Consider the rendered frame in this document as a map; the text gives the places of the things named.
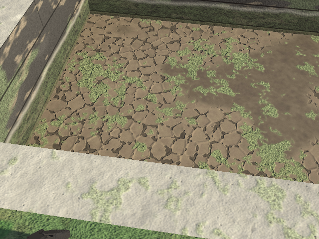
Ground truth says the robot left hand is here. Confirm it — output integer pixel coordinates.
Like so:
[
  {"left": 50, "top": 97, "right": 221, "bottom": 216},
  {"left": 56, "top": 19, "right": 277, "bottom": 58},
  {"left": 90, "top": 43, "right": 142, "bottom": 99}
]
[{"left": 27, "top": 229, "right": 71, "bottom": 239}]

